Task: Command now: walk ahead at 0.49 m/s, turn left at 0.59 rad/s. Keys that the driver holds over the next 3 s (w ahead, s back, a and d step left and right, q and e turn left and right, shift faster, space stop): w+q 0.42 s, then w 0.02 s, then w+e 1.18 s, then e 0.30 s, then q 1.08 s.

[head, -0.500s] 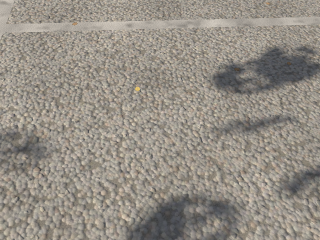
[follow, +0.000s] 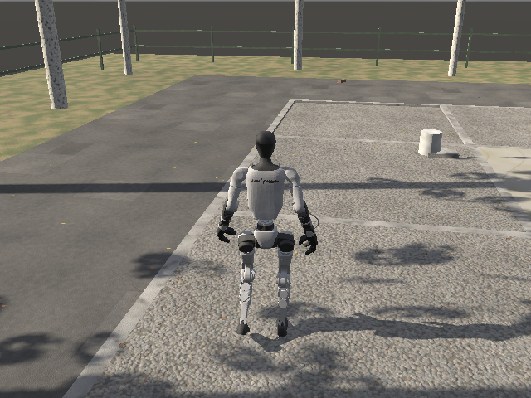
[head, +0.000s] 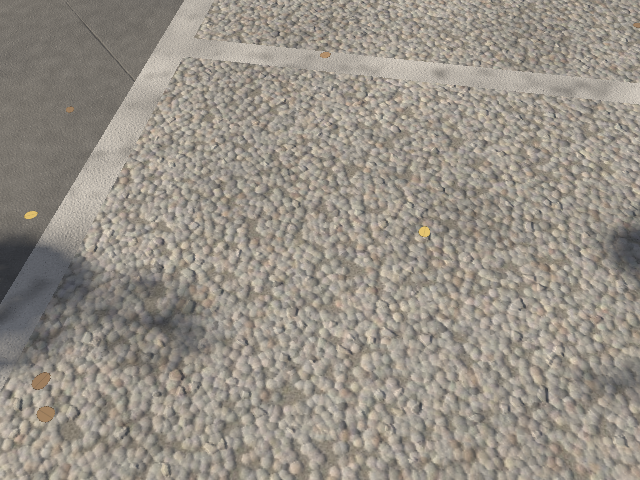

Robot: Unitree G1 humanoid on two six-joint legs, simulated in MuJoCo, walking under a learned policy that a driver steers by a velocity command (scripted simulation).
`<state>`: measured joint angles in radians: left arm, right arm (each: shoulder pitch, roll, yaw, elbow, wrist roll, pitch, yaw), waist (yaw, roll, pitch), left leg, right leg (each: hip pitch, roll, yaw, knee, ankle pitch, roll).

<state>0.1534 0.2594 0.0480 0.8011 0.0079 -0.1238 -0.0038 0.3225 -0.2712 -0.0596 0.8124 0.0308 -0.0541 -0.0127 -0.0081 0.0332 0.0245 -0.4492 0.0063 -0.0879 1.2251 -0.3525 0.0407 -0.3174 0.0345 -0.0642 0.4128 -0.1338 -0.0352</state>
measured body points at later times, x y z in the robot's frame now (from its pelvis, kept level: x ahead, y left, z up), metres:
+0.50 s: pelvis +0.26 +0.10 -0.01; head +0.30 +0.12 +0.44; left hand +0.28 +0.39 -0.13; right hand +0.48 -0.12 -0.10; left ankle +0.30 +0.18 -0.74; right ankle +0.19 -0.08 -0.64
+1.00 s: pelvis +0.56 +0.12 -0.02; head +0.60 +0.13 +0.42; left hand +0.72 +0.39 -0.12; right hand +0.64 -0.15 -0.14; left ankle +0.33 +0.20 -0.67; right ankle +0.67 +0.06 -0.74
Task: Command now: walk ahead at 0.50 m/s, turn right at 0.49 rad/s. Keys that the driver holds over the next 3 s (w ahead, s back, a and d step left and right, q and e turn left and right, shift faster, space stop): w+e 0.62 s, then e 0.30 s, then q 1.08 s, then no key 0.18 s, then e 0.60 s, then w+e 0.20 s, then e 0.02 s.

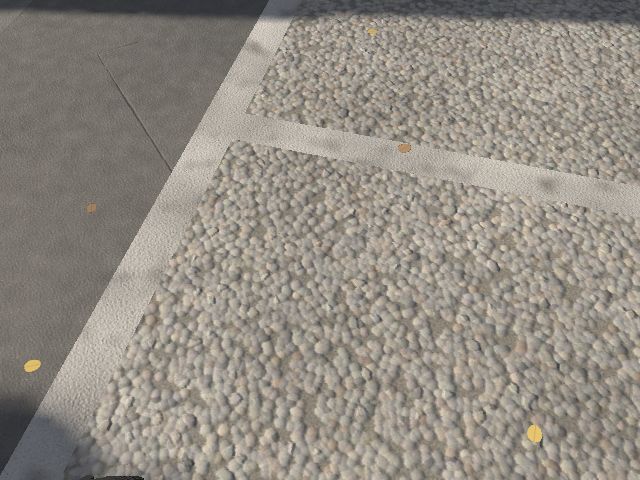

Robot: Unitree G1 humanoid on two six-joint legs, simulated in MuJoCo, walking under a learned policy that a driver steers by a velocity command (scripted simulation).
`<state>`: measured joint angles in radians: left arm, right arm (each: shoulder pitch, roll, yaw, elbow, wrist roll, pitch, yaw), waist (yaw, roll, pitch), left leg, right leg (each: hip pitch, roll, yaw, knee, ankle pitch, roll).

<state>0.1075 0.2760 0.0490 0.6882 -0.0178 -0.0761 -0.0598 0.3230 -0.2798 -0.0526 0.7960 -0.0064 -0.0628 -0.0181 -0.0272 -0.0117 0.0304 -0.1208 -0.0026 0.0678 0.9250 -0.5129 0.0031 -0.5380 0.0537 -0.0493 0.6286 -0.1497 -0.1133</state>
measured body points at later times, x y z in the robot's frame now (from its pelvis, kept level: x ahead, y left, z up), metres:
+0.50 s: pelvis +0.29 +0.02 +0.01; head +0.32 +0.02 +0.46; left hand +0.44 +0.27 -0.10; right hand +0.41 -0.28 -0.06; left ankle +0.39 +0.11 -0.71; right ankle +0.13 -0.06 -0.64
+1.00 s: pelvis +0.47 -0.08 +0.01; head +0.51 -0.13 +0.45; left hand +0.78 +0.02 -0.07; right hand +0.40 -0.38 -0.11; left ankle +0.46 +0.09 -0.62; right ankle +0.51 -0.21 -0.71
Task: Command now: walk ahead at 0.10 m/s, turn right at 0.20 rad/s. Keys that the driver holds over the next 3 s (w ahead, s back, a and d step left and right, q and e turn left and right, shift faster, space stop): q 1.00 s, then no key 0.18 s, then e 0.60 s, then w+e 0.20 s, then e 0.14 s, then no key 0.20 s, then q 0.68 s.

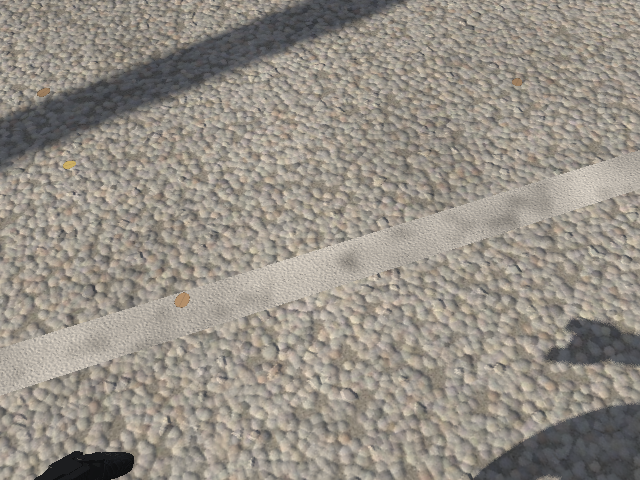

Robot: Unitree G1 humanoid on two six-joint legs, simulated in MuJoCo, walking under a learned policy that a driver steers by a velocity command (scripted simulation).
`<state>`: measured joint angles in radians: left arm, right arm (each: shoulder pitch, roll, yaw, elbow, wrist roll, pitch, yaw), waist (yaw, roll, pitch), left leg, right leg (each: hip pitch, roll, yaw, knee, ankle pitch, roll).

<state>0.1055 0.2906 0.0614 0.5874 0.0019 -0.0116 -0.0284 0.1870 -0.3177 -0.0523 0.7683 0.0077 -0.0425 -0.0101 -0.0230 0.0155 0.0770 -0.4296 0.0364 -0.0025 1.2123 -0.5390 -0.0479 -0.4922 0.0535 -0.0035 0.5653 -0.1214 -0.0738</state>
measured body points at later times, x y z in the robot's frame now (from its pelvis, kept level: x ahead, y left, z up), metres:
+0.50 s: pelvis +0.05 +0.04 +0.02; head +0.08 +0.07 +0.47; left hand +0.17 +0.35 -0.09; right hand +0.20 -0.23 -0.08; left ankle +0.03 +0.14 -0.72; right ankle +0.07 -0.09 -0.65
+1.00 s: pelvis +0.06 +0.01 +0.02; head +0.10 +0.01 +0.47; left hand +0.05 +0.32 -0.07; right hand +0.32 -0.18 -0.09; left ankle -0.02 +0.13 -0.65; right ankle +0.11 -0.09 -0.72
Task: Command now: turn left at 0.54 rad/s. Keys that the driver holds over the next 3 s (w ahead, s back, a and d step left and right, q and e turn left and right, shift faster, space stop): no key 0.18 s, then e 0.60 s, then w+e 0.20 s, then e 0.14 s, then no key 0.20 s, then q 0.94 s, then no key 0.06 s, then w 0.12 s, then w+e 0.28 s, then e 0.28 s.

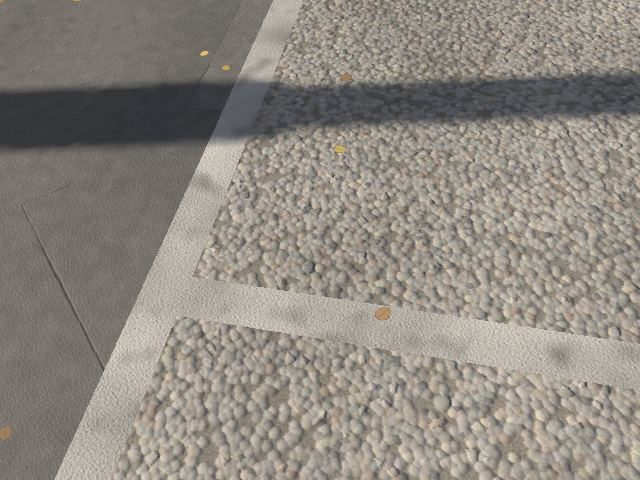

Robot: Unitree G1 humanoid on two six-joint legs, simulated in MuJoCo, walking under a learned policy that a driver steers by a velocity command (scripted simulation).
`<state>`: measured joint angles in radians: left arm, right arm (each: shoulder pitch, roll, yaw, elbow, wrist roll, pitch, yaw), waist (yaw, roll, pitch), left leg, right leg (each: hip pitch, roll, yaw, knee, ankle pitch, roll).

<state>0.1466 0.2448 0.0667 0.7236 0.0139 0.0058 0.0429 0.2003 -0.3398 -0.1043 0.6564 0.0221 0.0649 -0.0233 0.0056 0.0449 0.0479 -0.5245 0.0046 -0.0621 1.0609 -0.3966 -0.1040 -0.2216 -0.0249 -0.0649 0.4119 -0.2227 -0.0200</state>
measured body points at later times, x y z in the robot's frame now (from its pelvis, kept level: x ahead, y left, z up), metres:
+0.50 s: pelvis +0.00 +0.05 -0.01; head +0.02 +0.06 +0.44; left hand +0.09 +0.34 -0.13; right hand +0.18 -0.20 -0.10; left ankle +0.00 +0.15 -0.74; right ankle -0.03 -0.09 -0.70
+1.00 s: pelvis +0.01 +0.00 +0.01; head +0.02 -0.04 +0.46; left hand +0.19 +0.24 -0.08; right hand +0.08 -0.33 -0.10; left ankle +0.12 +0.16 -0.69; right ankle -0.04 -0.07 -0.74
